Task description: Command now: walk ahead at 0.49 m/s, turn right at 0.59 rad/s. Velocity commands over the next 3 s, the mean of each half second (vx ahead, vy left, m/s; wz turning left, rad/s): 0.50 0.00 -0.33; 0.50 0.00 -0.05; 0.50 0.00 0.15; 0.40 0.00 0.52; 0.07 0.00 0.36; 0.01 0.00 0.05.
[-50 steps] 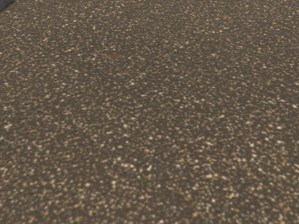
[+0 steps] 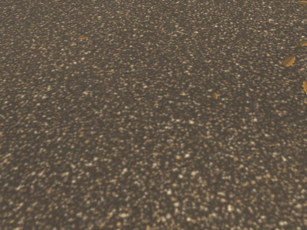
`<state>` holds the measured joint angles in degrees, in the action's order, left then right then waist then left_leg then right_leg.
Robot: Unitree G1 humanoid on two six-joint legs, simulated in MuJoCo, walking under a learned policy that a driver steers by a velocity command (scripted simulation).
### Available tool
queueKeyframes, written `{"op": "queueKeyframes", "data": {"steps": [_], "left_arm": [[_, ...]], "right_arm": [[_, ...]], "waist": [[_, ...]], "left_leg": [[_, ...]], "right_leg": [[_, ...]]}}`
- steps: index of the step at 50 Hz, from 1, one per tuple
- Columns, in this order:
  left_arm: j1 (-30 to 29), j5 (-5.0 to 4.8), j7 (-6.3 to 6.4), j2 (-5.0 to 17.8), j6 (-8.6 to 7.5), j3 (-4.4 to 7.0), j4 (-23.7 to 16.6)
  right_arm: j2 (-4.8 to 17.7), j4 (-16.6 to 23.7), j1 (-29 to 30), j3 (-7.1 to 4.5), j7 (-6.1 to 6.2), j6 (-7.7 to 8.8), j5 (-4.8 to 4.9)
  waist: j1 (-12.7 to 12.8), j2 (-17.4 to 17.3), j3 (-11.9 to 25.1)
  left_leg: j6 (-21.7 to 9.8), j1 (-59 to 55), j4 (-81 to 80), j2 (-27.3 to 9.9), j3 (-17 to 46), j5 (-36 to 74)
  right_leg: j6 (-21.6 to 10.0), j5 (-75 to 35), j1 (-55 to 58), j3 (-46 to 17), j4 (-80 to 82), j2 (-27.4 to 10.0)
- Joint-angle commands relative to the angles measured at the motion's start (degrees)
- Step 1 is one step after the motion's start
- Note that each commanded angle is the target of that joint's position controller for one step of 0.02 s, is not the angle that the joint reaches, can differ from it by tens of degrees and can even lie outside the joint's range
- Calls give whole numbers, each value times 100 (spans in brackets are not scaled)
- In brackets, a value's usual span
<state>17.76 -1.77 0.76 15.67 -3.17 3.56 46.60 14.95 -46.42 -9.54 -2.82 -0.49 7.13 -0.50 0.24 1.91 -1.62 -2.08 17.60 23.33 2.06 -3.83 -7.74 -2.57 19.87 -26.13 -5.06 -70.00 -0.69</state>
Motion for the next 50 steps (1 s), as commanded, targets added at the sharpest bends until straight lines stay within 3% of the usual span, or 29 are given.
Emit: {"op": "queueKeyframes", "data": {"steps": [1, 4, 6, 9, 12, 14, 16, 17, 18, 19, 20, 21, 22, 23, 24, 25, 27, 29, 31, 35, 39, 43, 44, 45, 46, 47, 48, 49, 50], "left_arm": [[187, -22, -33, 167, 31, 70, -456], [-225, 41, -33, 158, 83, 50, -752], [-447, 56, -66, 130, 39, 19, -851], [-1028, 80, -178, 52, -58, -59, -1013], [-1634, 59, -283, 58, -92, -104, -1247], [-1824, 46, -326, 160, -98, -87, -1398], [-1587, 73, -343, 342, -112, -10, -1415], [-946, 102, -329, 512, -121, 102, -1238], [28, 111, -274, 853, -105, 284, -927], [1021, 163, -168, 1448, -61, 453, -770], [1023, 160, -188, 1701, -77, 433, -762], [908, 152, -219, 1111, -127, 282, -783], [505, 144, -232, 915, -154, 210, -808], [65, 131, -250, 739, -161, 160, -855], [-217, 154, -277, 554, -177, 113, -887], [-344, 186, -284, 450, -207, 90, -885], [-327, 170, -277, 487, -303, 113, -782], [-191, 177, -228, 584, -345, 144, -644], [30, 163, -159, 611, -318, 151, -497], [299, 139, -74, 738, -260, 168, -288], [665, 94, -46, 819, -200, 190, 1], [594, 59, 1, 918, -105, 234, 146], [493, 70, 8, 978, -80, 245, 142], [373, 81, 16, 981, -40, 235, 135], [375, 125, 31, 836, -20, 166, 92], [962, 193, -3, 318, -84, -1, -46], [1231, 143, -50, 42, -219, -106, 68], [668, -16, -85, 649, -310, 45, -5], [172, -69, -86, 767, -355, 67, -160]], "right_arm": [[487, 133, -153, -135, -20, 95, 4], [718, 6, -247, -222, -17, 119, 32], [802, -83, -408, -240, -16, 88, 19], [889, -166, -535, -228, -20, 18, 80], [1047, -313, -871, -237, -24, -72, 180], [1129, -431, -1028, -249, -23, -155, 227], [1225, -478, -977, -260, -3, -241, 258], [1236, -486, -874, -246, 10, -284, 262], [1070, -468, -938, -174, 39, -293, 207], [698, -244, -1002, -29, 45, -242, 50], [212, -225, -1506, 128, -19, -84, 65], [823, -229, -1043, -34, -60, 7, 268], [886, -67, -630, -60, -69, 45, 347], [796, -64, -458, -50, -26, 37, 254], [769, -81, -449, -85, -6, -14, 162], [700, -120, -613, -90, -18, -96, 156], [522, -164, -733, -77, -10, -232, 144], [479, -63, -446, -79, 22, -297, 94], [438, 70, -41, -72, 26, -293, 57], [295, 259, 689, -8, -58, -220, 89], [309, 498, 1306, 25, -169, -162, 134], [471, 603, 1251, -11, -286, -93, 140], [577, 541, 968, -61, -281, -84, 133], [731, 357, 329, -159, -250, -84, 118], [1028, 77, -656, -296, -192, -94, 99], [1602, -35, -1485, -428, -136, -112, -28], [1455, -129, -1688, -375, -178, -125, 41], [1054, -98, -1384, -259, -171, -118, 129], [880, 4, -892, -205, -153, -129, 143]], "waist": [[11, -597, 244], [-6, -438, 60], [-77, -375, 57], [-255, -368, -66], [-458, -427, -219], [-442, -528, -277], [-171, -691, -92], [244, -686, 295], [650, -579, 898], [915, 392, 1702], [457, 1413, 2401], [640, 715, 2014], [511, 579, 1242], [304, 151, 904], [112, 159, 651], [-64, 265, 627], [-196, 198, 533], [-186, 101, 299], [-72, 73, 130], [191, 142, -94], [408, 154, -310], [215, 270, -209], [42, 351, -8], [-316, 344, 382], [-713, 189, 1043], [-651, -946, 2033], [-577, -1823, 2609], [-662, -1310, 1841], [-541, -925, 1105]], "left_leg": [[-959, -890, -1462, -1639, 1444, 306], [-1078, -928, -1630, -1748, 935, 875], [-1085, -1055, -1645, -1684, 641, 1119], [-949, -1096, -1599, -1492, 146, 1206], [-882, -1377, -1505, -1611, 95, 946], [-817, -1778, -1321, -1814, 165, 1106], [-688, -2018, -784, -1880, 85, 2193], [-548, -1914, 27, -1708, -150, 3106], [-356, -1325, 1231, -1423, -393, 3301], [-34, 390, 3373, -967, -603, 1362], [121, 1976, 4885, -111, 252, -2542], [35, 2580, 5404, -403, 836, -2413], [-49, 2801, 5300, -656, 711, -1867], [-44, 2569, 4961, -896, 668, -1360], [-20, 2279, 4638, -1044, 684, -1039], [1, 1928, 4486, -1142, 741, -805], [88, 1769, 4241, -1129, 696, -544], [180, 2075, 3793, -1128, 697, -134], [254, 2399, 3149, -1104, 689, 397], [227, 2262, 1733, -890, 515, 1400], [114, 2314, 1031, -724, 431, 1325], [-190, 1962, 665, -571, 363, 578], [-282, 1455, 632, -404, 214, 395], [-415, 543, 525, -177, 6, 407], [-618, -966, 678, -335, 187, 602], [-1382, -3308, 684, -1847, 2397, 285], [-1847, -4152, -352, -2470, 4602, -688], [-1522, -3647, -566, -2278, 4159, -1298], [-1283, -2754, -681, -2110, 3326, -1088]], "right_leg": [[27, -356, -1014, -170, 23, -684], [100, -798, -1515, -187, 538, -790], [111, -1306, -1582, -193, 1145, -741], [61, -2035, -1279, 161, 2368, -601], [19, -1967, -1115, 490, 3089, -489], [-99, -1491, -1118, 572, 3382, -409], [-294, -1058, -559, 767, 3699, -175], [-429, -1267, 413, 956, 4006, 61], [-590, -1462, 1903, 917, 3959, 159], [-1101, -1473, 3830, -947, 3964, -1170], [-1848, -764, 4802, -3620, 4917, -2224], [-1621, -667, 4516, -3411, 5151, -2106], [-1401, -1210, 3748, -2434, 5176, -1902], [-1246, -1690, 2988, -1782, 5261, -1624], [-1159, -2031, 2393, -1310, 5453, -1396], [-1135, -2079, 2041, -1072, 5663, -1277], [-1220, -2383, 1754, -763, 5957, -1202], [-1234, -2605, 1718, -494, 6129, -1167], [-1180, -2651, 1877, -307, 6206, -1126], [-973, -2241, 2010, 55, 6297, -992], [-936, -2083, 2552, 52, 6125, -1212], [-758, -2883, 3107, -3, 5614, -1455], [-687, -3738, 3137, 53, 5279, -1401], [-568, -4684, 3037, 240, 4525, -1189], [-381, -4557, 2396, 468, 3281, -868], [-8, -2391, 328, 687, 983, -188], [120, 1350, -997, -41, -203, 511], [26, 1186, -1662, -338, -726, 138], [-52, 597, -1819, -116, -577, -186]]}}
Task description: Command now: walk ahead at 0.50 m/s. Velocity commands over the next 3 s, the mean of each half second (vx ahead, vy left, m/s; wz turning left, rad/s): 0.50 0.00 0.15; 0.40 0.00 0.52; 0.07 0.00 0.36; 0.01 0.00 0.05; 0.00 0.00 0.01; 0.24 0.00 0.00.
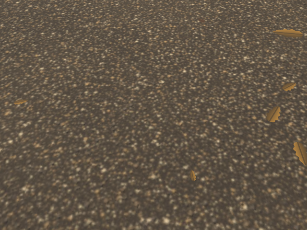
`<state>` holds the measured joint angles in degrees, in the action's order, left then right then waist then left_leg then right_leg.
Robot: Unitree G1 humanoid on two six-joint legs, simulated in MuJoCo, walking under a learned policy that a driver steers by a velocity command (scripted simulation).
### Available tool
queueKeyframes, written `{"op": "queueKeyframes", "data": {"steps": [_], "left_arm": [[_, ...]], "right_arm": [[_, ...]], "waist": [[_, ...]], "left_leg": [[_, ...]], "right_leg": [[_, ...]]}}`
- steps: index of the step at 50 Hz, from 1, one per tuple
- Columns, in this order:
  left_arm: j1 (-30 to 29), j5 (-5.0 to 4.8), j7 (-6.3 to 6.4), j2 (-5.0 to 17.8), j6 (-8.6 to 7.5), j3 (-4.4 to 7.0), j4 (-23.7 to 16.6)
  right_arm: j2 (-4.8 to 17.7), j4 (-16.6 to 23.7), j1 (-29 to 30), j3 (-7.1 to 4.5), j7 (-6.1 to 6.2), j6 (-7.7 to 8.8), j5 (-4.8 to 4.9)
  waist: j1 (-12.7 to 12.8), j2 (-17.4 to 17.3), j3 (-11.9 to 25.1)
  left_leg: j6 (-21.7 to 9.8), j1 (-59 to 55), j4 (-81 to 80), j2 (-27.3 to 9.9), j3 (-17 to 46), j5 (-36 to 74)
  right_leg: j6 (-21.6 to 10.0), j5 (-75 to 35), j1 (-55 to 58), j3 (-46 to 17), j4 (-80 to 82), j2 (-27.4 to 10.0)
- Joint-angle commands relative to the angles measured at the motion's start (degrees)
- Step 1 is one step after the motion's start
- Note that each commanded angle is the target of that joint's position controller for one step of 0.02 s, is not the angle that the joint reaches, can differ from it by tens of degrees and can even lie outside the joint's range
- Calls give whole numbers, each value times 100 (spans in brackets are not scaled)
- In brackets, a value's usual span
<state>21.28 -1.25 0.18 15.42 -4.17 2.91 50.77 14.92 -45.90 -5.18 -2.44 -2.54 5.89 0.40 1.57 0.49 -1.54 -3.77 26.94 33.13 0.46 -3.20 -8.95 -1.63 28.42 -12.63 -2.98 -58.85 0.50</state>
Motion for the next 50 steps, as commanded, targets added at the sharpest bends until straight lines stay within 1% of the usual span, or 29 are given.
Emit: {"op": "queueKeyframes", "data": {"steps": [1, 2, 3, 4, 6, 9, 14, 18, 21, 22, 23, 24, 25, 26, 27, 28, 29, 31, 32, 34, 37, 40, 42, 44, 46, 47, 48, 49, 50], "left_arm": [[-449, -44, 10, 752, -253, 136, -622], [-466, 28, 38, 702, -200, 172, -614], [-298, 39, 43, 595, -127, 172, -576], [-178, 43, 53, 474, -64, 156, -535], [-271, 68, 76, 398, 14, 153, -569], [-871, 121, 82, 363, 10, 147, -755], [-1934, 94, -20, 181, -99, 73, -1034], [-2513, 39, -164, 247, -224, 61, -1241], [-2160, 35, -202, 518, -312, 147, -1185], [-1629, 47, -174, 663, -334, 228, -1040], [-731, 101, -119, 957, -353, 358, -815], [238, 176, -57, 1429, -325, 465, -722], [345, 185, -95, 1560, -262, 484, -623], [121, 157, -83, 914, -254, 328, -725], [-259, 116, -59, 650, -252, 241, -760], [-616, 131, -67, 530, -251, 187, -759], [-861, 154, -77, 424, -254, 166, -727], [-1078, 193, -78, 368, -295, 170, -656], [-1094, 190, -73, 426, -321, 194, -609], [-1057, 196, -42, 553, -344, 247, -513], [-965, 205, 16, 699, -299, 300, -403], [-1040, 180, 101, 840, -193, 325, -395], [-903, 112, 144, 964, -102, 359, -344], [-930, -3, 167, 1087, -14, 400, -329], [-1101, -124, 195, 1215, 66, 455, -380], [-1188, -157, 191, 1155, 108, 439, -410], [-912, -28, 159, 975, 99, 378, -404], [-367, 394, 89, 235, 66, 165, -571], [-88, 246, 20, 494, -9, 123, -586]], "right_arm": [[737, 22, -922, -194, 52, -15, 12], [578, 56, -701, -146, 33, 2, -59], [514, 41, -629, -127, 23, 25, -105], [526, 7, -647, -136, 19, 58, -94], [651, -100, -758, -165, 50, 101, -71], [782, -244, -1059, -194, 154, 54, -46], [875, -437, -1588, -194, 242, -52, 52], [920, -558, -1898, -225, 294, -174, 97], [1033, -534, -1744, -294, 347, -240, 104], [1024, -491, -1609, -291, 348, -256, 101], [829, -420, -1557, -223, 337, -252, 50], [393, -231, -1694, -83, 320, -225, -113], [-24, -114, -2374, 33, 290, -118, 96], [693, -210, -2008, -137, 303, -95, 243], [913, -71, -1502, -216, 311, -105, 261], [810, -59, -1329, -223, 327, -142, 206], [704, -28, -1284, -247, 322, -187, 142], [471, -6, -1407, -253, 287, -326, 168], [383, 54, -1360, -247, 283, -385, 166], [352, 197, -1158, -254, 287, -460, 124], [321, 359, -793, -240, 220, -450, 95], [218, 590, -185, -182, 92, -395, 21], [253, 755, 40, -195, 13, -408, 1], [400, 882, 31, -258, -44, -455, 4], [652, 851, -457, -388, -62, -488, -17], [880, 688, -1121, -521, -37, -480, -13], [1314, 582, -1625, -688, 91, -492, -21], [1910, 683, -1442, -748, 219, -537, -46], [1833, 1030, -1352, -656, 135, -457, -133]], "waist": [[-493, -374, 665], [-297, -389, 413], [-143, -541, 418], [-83, -559, 413], [-27, -485, 265], [-169, -350, 96], [-525, -326, -126], [-652, -407, -257], [-324, -614, -64], [-10, -615, 221], [377, -489, 910], [606, 418, 1928], [247, 2088, 2563], [409, 1224, 1935], [391, 806, 1168], [211, 399, 768], [51, 445, 478], [-162, 605, 276], [-206, 548, 194], [-229, 387, 62], [-154, 292, -32], [-2, 226, -230], [77, 296, -131], [-11, 432, -9], [-333, 529, 292], [-698, 350, 610], [-880, -267, 950], [-177, -1856, 1334], [-311, -1472, 2724]], "left_leg": [[-998, -2801, -1822, -1739, 2654, -450], [-914, -2169, -2013, -1504, 2202, -3], [-902, -1841, -2182, -1383, 1949, 205], [-955, -1675, -2321, -1316, 1757, 438], [-1026, -1527, -2494, -1270, 1390, 930], [-981, -1800, -2571, -1221, 1072, 1480], [-792, -2040, -2542, -1037, 904, 1162], [-798, -2531, -2118, -1274, 1251, 1039], [-643, -2675, -1613, -1412, 1536, 1419], [-532, -2560, -1079, -1233, 1440, 2035], [-347, -2041, 29, -874, 1221, 2076], [-96, -742, 1945, -301, 858, 264], [112, 1129, 3513, 305, 821, -2566], [98, 1632, 4127, -83, 1217, -2355], [74, 1803, 4143, -313, 1072, -1771], [121, 1537, 3983, -548, 986, -1309], [154, 1342, 3709, -701, 992, -1014], [202, 919, 3497, -854, 926, -762], [231, 949, 3420, -885, 898, -670], [295, 1198, 3115, -916, 929, -332], [342, 1353, 2232, -896, 856, 460], [327, 914, 1097, -707, 363, 1084], [289, 709, 731, -579, 143, 1056], [153, 548, 485, -450, 59, 662], [-79, -87, 228, -117, -166, 193], [-254, -931, -265, 134, -251, 578], [-482, -2116, -563, -35, 256, 2252], [-1220, -3694, 40, -1432, 2210, 5081], [-2216, -4295, -613, -2312, 4230, 3942]], "right_leg": [[-142, -772, -2929, -180, -1354, -571], [-136, -1101, -2598, -177, -1028, -757], [-120, -1300, -2258, -201, -875, -852], [-79, -1393, -2116, -160, -762, -876], [30, -1660, -2264, -98, -437, -921], [178, -2473, -2789, -40, 449, -941], [236, -3459, -2556, 150, 2185, -624], [219, -3185, -2458, 104, 2896, -417], [59, -2645, -1669, 91, 3201, -279], [-66, -2570, -865, 217, 3385, -162], [-304, -2681, 585, 58, 3207, -403], [-698, -2701, 2469, -1198, 2950, -1653], [-1429, -1325, 3737, -3670, 3801, -2637], [-1201, -568, 3203, -3483, 4104, -2426], [-958, -752, 2413, -2552, 4197, -2251], [-861, -1357, 1631, -1904, 4369, -2008], [-833, -1705, 1087, -1417, 4566, -1822], [-816, -2116, 495, -709, 4908, -1617], [-859, -2363, 376, -464, 5013, -1630], [-931, -2754, 363, -72, 5132, -1662], [-891, -3003, 554, 503, 5190, -1596], [-741, -4098, 468, 1207, 4916, -1428], [-671, -4637, 738, 1343, 4617, -1513], [-550, -5046, 1096, 1375, 4201, -1636], [-387, -5977, 1267, 1420, 3288, -1632], [-206, -5878, 1130, 1537, 2322, -1417], [171, -4509, 326, 1617, 893, -1046], [557, 931, -1725, 1473, -1167, -214], [600, 1553, -2356, 82, -2358, 199]]}}
Over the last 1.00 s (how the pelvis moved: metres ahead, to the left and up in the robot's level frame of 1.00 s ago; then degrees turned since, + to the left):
0.55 -0.07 -0.01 -9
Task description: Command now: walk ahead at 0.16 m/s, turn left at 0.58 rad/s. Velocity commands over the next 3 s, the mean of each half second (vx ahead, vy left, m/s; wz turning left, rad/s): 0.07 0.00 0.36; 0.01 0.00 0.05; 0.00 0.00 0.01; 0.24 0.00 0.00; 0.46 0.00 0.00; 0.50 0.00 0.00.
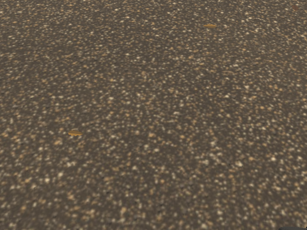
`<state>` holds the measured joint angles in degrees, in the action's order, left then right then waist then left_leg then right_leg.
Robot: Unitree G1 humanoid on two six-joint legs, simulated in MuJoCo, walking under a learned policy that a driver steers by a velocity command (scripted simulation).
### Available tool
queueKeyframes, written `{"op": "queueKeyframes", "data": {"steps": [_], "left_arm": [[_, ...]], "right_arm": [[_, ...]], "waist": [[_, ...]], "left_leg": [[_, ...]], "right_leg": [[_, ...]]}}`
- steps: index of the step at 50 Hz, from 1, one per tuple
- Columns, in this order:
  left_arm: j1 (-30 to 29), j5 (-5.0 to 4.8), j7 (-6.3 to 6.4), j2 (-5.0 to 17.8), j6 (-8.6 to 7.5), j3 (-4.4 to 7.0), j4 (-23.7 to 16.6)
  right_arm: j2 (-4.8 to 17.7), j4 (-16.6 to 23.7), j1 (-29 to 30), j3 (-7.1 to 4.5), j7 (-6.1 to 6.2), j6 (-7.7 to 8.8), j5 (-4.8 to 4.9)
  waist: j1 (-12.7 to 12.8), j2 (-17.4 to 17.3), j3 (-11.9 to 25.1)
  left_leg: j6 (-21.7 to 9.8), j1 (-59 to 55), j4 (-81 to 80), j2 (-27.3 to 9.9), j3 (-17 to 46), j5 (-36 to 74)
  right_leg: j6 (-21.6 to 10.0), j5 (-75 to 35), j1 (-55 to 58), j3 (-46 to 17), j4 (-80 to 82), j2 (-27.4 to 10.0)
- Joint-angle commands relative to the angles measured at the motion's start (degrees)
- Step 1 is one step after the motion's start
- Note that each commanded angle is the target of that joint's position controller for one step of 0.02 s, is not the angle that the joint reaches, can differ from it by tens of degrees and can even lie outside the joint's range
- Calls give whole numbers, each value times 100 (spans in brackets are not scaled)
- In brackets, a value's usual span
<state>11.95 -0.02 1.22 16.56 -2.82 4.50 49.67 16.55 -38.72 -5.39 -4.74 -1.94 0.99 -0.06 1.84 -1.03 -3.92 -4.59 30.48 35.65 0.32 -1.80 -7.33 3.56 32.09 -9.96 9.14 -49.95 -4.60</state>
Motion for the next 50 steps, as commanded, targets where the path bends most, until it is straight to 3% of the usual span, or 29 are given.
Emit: {"op": "queueKeyframes", "data": {"steps": [1, 2, 3, 4, 6, 9, 11, 14, 19, 21, 22, 23, 24, 25, 26, 29, 32, 36, 50], "left_arm": [[146, -108, -96, 756, -147, 62, -575], [-199, -123, -46, 700, -120, 43, -707], [-262, -16, 41, 684, -60, 49, -635], [-235, 36, 94, 763, 20, 82, -655], [-128, 64, 113, 721, 130, 99, -667], [-72, 80, 151, 527, 189, 41, -622], [-184, 65, 167, 483, 243, 19, -649], [-401, 29, 164, 466, 297, 4, -707], [-464, 2, 97, 446, 195, -18, -737], [-207, 14, 23, 335, 132, -42, -648], [-153, 84, -15, 407, 105, -44, -636], [-66, 184, -20, 731, 86, 0, -676], [-377, 185, -14, 982, 105, 59, -623], [-518, 147, -31, 538, 105, -31, -668], [-526, 136, -43, 401, 92, -71, -668], [-404, 109, -37, 514, 19, -67, -629], [-180, 71, 10, 461, 25, -84, -585], [-133, 64, 31, 401, 69, -109, -570], [-189, 47, -33, 294, 83, -176, -258]], "right_arm": [[1302, 398, -1204, -353, 11, 69, -61], [1090, 373, -877, -292, 22, 93, 46], [900, 398, -594, -233, 62, 79, 101], [806, 443, -393, -199, 110, 49, 65], [823, 542, -281, -200, 159, 25, -63], [880, 538, -403, -212, 257, 25, -43], [835, 529, -417, -183, 310, -26, -25], [742, 522, -322, -123, 338, -91, -56], [598, 390, -390, -22, 280, -139, -104], [460, 337, -332, 63, 269, -171, -52], [363, 258, -528, 105, 267, -157, -48], [267, 238, -690, 139, 265, -118, -115], [185, 254, -998, 122, 226, -68, -100], [325, 257, -717, 114, 218, -53, -176], [414, 296, -443, 73, 215, -70, -156], [344, 290, -348, 66, 227, -184, -124], [283, 232, -376, 70, 231, -148, -97], [227, 168, -412, 67, 243, -105, -81], [238, -88, -524, 52, 357, -121, -58]], "waist": [[-621, -423, 2661], [-487, -192, 1935], [-327, 78, 1468], [-153, -76, 1273], [-2, -279, 1229], [-29, -269, 1393], [-96, -347, 1416], [-200, -527, 1164], [-334, -668, 942], [-119, -590, 919], [-114, -443, 909], [-234, 63, 952], [-706, 1101, 855], [-520, 1162, 841], [-401, 1057, 755], [-300, 794, 535], [-173, 373, 551], [-112, 85, 642], [-142, 67, 538]], "left_leg": [[-1863, -4315, -1256, -1988, 3622, 2780], [-1546, -3619, -1386, -1715, 3064, 1969], [-1301, -2879, -1507, -1479, 2717, 1548], [-1198, -2239, -1627, -1339, 2516, 1423], [-1110, -1644, -1745, -1123, 2282, 1594], [-1096, -1604, -1658, -1067, 1976, 2006], [-1023, -1577, -1689, -1010, 1946, 1373], [-891, -1328, -1855, -877, 1973, -72], [-853, -1385, -1685, -915, 2185, -451], [-639, -1346, -1410, -785, 2137, -295], [-392, -1223, -1286, -620, 2043, -335], [-93, -982, -794, -301, 1705, -557], [154, -924, -639, 266, 953, -1077], [310, -1355, -650, 177, 843, -943], [313, -1502, -671, 169, 851, -690], [180, -1589, -737, 57, 1010, -215], [106, -1520, -786, -1, 1114, 60], [131, -1548, -782, -44, 1182, 315], [196, -1874, -779, -107, 1223, 574]], "right_leg": [[-45, 541, -2920, -1458, -3298, 485], [-126, -44, -3140, -1381, -2875, 315], [-115, -414, -3002, -1409, -2483, 105], [-134, -631, -2657, -1464, -2149, 24], [-145, -850, -2178, -1400, -1739, 123], [-14, -1104, -2099, -1350, -1130, 177], [61, -1347, -2064, -1370, -800, 149], [93, -1584, -1880, -1359, -213, 122], [4, -1327, -1251, -1223, 927, 198], [-160, -1961, -568, -1057, 2141, 305], [-284, -2535, -143, -1202, 2615, 160], [-535, -3327, 188, -1802, 2740, -495], [-958, -3458, -70, -2171, 2694, -834], [-1074, -2673, -522, -2246, 2881, -811], [-882, -2077, -615, -2054, 2889, -557], [-576, -1778, -721, -1668, 2743, -228], [-521, -2011, -520, -1458, 2468, -48], [-527, -2254, -342, -1361, 2289, 54], [-485, -2266, -350, -1277, 2391, 190]]}}
Over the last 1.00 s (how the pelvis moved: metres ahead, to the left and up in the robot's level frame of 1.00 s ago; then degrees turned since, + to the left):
0.50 0.04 -0.01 24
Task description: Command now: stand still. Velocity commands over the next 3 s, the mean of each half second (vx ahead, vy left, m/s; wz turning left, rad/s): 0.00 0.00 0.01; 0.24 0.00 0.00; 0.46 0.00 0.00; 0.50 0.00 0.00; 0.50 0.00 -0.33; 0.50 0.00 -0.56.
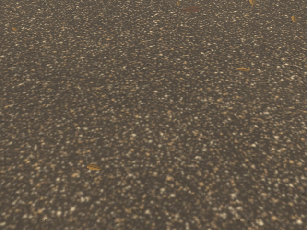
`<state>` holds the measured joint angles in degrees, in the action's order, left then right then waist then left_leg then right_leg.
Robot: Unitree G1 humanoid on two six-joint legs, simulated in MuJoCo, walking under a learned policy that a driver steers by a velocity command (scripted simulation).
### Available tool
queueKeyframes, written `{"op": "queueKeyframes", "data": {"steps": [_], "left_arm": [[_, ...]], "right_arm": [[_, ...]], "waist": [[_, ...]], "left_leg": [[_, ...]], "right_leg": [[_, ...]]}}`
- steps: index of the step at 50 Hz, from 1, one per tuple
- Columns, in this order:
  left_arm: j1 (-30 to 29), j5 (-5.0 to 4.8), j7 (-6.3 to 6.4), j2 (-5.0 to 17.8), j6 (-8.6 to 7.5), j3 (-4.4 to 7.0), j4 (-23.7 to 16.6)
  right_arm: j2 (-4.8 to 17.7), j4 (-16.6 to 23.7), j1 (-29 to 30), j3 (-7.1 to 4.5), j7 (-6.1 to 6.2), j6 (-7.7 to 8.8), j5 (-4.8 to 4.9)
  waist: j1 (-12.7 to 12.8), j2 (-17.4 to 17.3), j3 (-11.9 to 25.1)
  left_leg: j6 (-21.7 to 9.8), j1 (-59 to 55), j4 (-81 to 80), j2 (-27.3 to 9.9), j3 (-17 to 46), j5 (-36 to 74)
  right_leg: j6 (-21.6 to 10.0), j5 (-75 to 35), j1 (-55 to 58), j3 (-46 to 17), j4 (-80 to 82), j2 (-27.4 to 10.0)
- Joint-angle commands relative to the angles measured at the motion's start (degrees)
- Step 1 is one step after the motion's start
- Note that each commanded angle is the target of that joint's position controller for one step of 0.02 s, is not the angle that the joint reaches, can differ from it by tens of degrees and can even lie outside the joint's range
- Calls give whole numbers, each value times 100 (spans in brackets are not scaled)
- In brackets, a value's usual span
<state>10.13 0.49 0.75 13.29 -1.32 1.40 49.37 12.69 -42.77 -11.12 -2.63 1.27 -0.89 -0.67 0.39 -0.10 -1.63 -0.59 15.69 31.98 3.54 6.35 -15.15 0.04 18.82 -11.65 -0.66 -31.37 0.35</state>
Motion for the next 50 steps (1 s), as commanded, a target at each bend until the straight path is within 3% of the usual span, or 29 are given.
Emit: {"op": "queueKeyframes", "data": {"steps": [1, 28, 29, 30, 31, 33, 34, 35, 37, 39, 41, 42, 43, 44, 45, 46, 47, 48, 50], "left_arm": [[-1, -6, 16, 619, -67, 132, -192], [360, -25, 66, 569, -69, 42, 776], [479, -26, 73, 535, -60, 34, 850], [543, -65, 90, 647, -39, 73, 882], [581, -107, 116, 840, -23, 135, 869], [832, -154, 149, 1212, -70, 257, 877], [827, -147, 159, 1279, -126, 299, 859], [838, -117, 149, 1215, -187, 302, 836], [769, -169, 98, 1069, -251, 293, 760], [641, -234, 65, 1097, -241, 309, 700], [589, -261, 38, 1146, -178, 319, 680], [608, -239, 28, 1063, -175, 286, 664], [480, -203, 7, 832, -207, 206, 607], [360, -102, -30, 349, -272, 67, 413], [289, -224, -14, 386, -382, 99, 202], [197, -355, -35, 719, -461, 164, 149], [178, -388, -83, 813, -512, 186, 158], [205, -313, -87, 794, -536, 205, 208], [156, -197, -127, 793, -508, 256, 213]], "right_arm": [[619, 291, 49, -159, 42, 65, 5], [575, -1075, -28, -127, 150, 62, 49], [510, -1175, -114, -106, 152, 56, 49], [515, -1225, -117, -109, 158, 54, 76], [542, -1223, -72, -119, 156, 78, 110], [503, -1039, 332, -91, 94, 249, 168], [514, -971, 507, -86, 52, 349, 198], [555, -966, 557, -104, 9, 420, 213], [560, -1004, 489, -111, -69, 525, 245], [484, -1070, 455, -104, -118, 600, 250], [455, -1401, -208, -155, -146, 607, 244], [530, -1597, -690, -216, -130, 575, 252], [679, -1718, -1231, -282, -100, 561, 268], [1199, -1789, -1900, -380, -48, 563, 229], [1410, -1883, -2184, -365, -153, 643, 128], [1099, -1726, -1560, -241, -192, 735, 118], [840, -1558, -1091, -155, -224, 784, 116], [804, -1448, -795, -110, -259, 794, 103], [602, -1430, -760, -17, -262, 742, 79]], "waist": [[2, -19, 295], [21, 4, -2], [25, 56, 117], [51, 200, 9], [98, 462, -172], [256, 981, -634], [284, 940, -877], [293, 834, -923], [212, 667, -785], [114, 669, -566], [-208, 615, -270], [-403, 504, -96], [-681, 144, 64], [-831, -1322, 382], [-790, -1777, 436], [-517, -945, -87], [-360, -693, -352], [-234, -489, -386], [-143, -490, -376]], "left_leg": [[-198, -409, -420, -427, 402, 1352], [-27, -604, -719, -347, 198, 1186], [-30, -641, -698, -256, 92, 643], [-45, -435, -505, -77, -105, -262], [-63, -15, -164, 85, -332, -1118], [-83, 989, 876, -59, -620, -1072], [-114, 1322, 1289, -357, -504, -906], [-141, 1661, 1635, -528, -407, -1074], [-207, 1841, 1390, -733, -415, -1183], [-196, 912, 437, -591, -742, -730], [-99, -705, -311, -198, -1169, 293], [-83, -1379, -396, -72, -1204, 310], [-234, -2072, -669, -425, -629, 77], [-787, -2753, -1525, -1770, 1477, -754], [-1529, -2777, -2284, -2591, 3521, -1690], [-1522, -2400, -2296, -2617, 3290, -2122], [-1302, -2115, -2327, -2329, 2583, -1859], [-1130, -1902, -2380, -2086, 2013, -1237], [-904, -1633, -2459, -1712, 1068, 110]], "right_leg": [[-131, -919, -187, -295, 550, -302], [-214, -634, -183, -271, 1013, -215], [-245, -37, -133, -262, 1105, -185], [-358, 869, -169, -370, 1221, -203], [-577, 1857, -187, -736, 1432, -408], [-1243, 3039, -59, -2272, 2267, -1571], [-1474, 2833, -125, -2741, 2478, -1973], [-1541, 2401, 82, -2839, 2506, -2087], [-1363, 1595, 531, -2391, 2386, -1913], [-1105, 877, 266, -1549, 2211, -1448], [-966, 601, -537, -960, 1763, -1055], [-888, 452, -870, -810, 1394, -899], [-675, 15, -1333, -476, 456, -647], [-247, 363, -2245, 255, -1711, -84], [-231, 1372, -3137, -140, -3068, 270], [-374, 1045, -3636, -506, -3743, -190], [-494, 409, -3732, -505, -3809, -439], [-513, -86, -3613, -415, -3646, -606], [-419, -681, -3246, -288, -3138, -798]]}}
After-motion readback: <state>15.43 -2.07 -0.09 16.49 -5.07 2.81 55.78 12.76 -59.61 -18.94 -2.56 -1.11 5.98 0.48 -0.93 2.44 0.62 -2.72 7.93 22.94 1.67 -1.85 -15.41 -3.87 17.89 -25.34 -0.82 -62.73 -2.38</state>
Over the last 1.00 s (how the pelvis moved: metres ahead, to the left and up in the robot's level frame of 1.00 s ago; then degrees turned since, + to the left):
0.12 -0.04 0.02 10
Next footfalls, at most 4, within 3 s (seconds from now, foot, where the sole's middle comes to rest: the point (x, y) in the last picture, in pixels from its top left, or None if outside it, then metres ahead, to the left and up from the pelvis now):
0.86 left None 0.11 0.13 -0.77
1.34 right None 0.48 -0.09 -0.77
1.90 left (133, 171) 0.80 0.14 -0.77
2.44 right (181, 125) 1.09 -0.12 -0.77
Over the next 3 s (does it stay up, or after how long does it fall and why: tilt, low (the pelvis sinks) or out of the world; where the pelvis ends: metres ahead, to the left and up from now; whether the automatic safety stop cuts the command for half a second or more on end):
stays up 1.26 -0.06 -0.01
